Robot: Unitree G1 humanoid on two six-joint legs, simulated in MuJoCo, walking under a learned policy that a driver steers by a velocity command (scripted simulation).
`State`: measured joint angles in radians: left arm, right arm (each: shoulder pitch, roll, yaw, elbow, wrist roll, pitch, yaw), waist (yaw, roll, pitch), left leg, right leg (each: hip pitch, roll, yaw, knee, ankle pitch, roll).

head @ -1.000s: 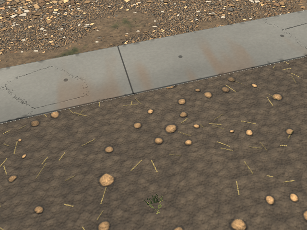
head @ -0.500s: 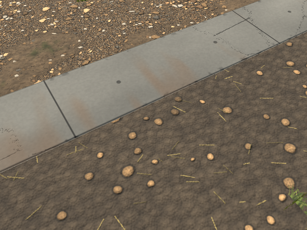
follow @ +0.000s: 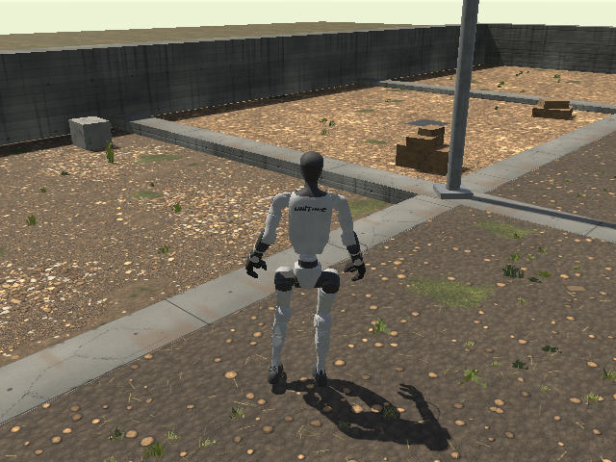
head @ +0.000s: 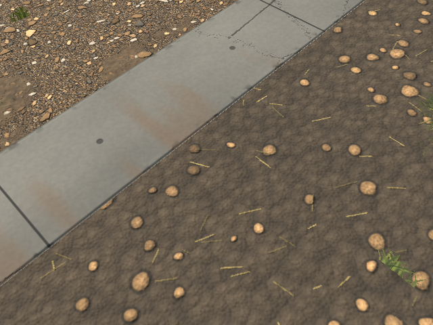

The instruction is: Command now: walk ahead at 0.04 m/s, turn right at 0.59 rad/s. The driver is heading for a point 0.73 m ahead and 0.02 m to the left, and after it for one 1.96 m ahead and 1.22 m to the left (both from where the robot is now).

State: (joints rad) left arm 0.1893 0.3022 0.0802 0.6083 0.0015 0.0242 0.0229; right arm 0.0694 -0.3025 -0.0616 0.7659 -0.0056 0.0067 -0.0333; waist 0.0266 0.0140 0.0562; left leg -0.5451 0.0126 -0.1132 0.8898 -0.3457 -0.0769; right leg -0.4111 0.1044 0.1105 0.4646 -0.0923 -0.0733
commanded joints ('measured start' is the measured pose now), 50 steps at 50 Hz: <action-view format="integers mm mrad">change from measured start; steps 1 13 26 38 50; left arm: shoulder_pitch -36 32 -9 104 -16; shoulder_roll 165 144 100 144 76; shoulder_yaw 49 48 8 10 2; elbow -85 -36 11 81 44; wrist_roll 1 -1 18 -5 -27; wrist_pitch -2 10 10 -29 -110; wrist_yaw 11 9 0 6 -12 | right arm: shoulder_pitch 37 20 141 38 286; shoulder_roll -80 -117 -49 -59 -112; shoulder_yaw -22 -31 9 -5 -12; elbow -48 -83 -24 -15 65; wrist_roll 4 -3 -21 29 7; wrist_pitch -9 -34 -50 -57 -115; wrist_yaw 1 14 38 22 50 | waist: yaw -17 1 -75 14 -80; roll -152 115 -131 -226 85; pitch -177 -96 -174 95 54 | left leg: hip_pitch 80 353 332 64 600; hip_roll -23 257 39 -7 284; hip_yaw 10 -210 67 128 -347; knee -78 -551 -449 -108 -741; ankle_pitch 27 424 171 -124 -166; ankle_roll -5 282 57 92 291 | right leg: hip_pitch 114 -150 293 131 -447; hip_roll -229 2 -219 -362 -191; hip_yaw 309 77 57 379 -18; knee -155 668 -32 -288 634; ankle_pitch -149 -411 102 -720 -223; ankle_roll -147 129 -8 -138 18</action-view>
